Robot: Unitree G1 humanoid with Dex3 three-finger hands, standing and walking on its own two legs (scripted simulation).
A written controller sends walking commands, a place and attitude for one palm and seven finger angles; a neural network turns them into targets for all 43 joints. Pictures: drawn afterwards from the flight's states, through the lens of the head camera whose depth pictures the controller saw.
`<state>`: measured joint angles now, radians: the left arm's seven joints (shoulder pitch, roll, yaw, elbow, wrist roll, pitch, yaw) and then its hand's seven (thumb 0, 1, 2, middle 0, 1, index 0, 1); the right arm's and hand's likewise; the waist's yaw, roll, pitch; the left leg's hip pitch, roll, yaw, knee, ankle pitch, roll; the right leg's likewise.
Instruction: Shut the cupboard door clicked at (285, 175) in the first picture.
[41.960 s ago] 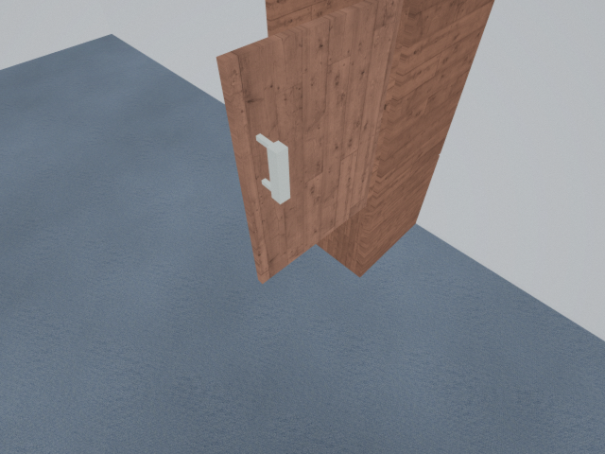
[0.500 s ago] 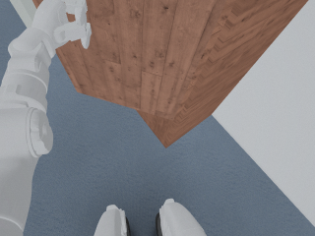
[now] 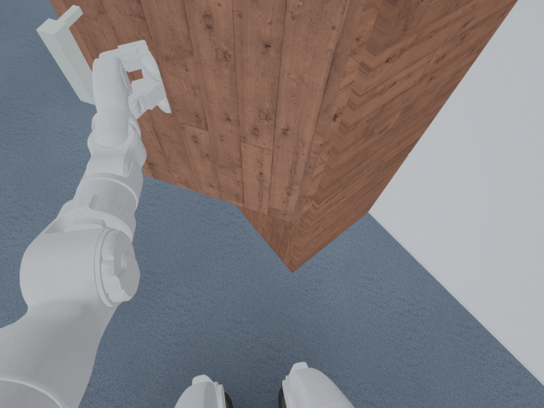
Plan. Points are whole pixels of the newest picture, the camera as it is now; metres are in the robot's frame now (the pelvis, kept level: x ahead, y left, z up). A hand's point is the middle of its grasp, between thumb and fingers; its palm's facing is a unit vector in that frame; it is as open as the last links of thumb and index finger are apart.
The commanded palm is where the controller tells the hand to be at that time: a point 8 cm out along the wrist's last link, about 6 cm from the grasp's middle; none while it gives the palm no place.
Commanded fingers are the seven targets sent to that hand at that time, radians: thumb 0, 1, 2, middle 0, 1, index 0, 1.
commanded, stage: pull the fist back off the door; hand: left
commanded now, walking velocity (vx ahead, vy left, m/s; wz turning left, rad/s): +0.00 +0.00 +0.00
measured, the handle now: (82, 56) +0.63 +0.19 +0.10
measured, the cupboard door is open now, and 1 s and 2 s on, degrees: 33 33 33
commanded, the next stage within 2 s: draw the hand back to the body in 0.46 s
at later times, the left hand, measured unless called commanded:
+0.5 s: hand (158, 134) +0.47 +0.08 +0.11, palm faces +0.01 -1.00 -0.02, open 3.1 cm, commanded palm +0.45 +0.13 +0.11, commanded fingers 0.00 0.90 0.90 -1.30 -1.50 -1.30 -1.50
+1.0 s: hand (85, 189) +0.37 +0.14 +0.15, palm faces +0.02 -1.00 -0.03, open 3.1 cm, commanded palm +0.33 +0.19 +0.16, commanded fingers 0.00 0.90 0.90 -1.25 -1.44 -1.25 -1.44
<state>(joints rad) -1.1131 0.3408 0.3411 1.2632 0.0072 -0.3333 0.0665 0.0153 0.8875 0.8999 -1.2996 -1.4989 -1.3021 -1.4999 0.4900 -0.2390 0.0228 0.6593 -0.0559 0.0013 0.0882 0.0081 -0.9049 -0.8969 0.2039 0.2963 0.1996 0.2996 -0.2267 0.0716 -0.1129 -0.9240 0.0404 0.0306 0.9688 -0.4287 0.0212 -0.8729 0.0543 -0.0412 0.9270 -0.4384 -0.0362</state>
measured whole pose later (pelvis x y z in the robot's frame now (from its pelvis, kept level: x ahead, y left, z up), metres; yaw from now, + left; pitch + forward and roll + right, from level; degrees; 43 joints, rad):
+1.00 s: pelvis +0.00 -0.01 +0.04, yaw +1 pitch +6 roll +0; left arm -0.31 0.21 0.14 0.47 -0.20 -0.25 -0.09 0.01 0.90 0.90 -1.30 -1.50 -1.30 -1.50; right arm 0.34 -0.27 -0.01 0.63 0.06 0.01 -0.01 0.02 -0.91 -0.90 0.20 0.30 0.20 0.30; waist -0.04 0.05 -0.08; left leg -0.47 0.02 0.04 0.72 -0.35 0.02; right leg -0.44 0.04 -0.02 0.71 -0.38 -0.04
